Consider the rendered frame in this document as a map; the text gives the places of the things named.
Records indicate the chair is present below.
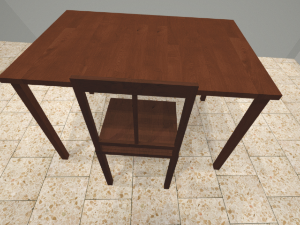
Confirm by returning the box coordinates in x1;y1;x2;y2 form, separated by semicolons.
69;75;199;189

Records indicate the table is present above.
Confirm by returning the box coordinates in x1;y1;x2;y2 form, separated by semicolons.
0;10;282;170

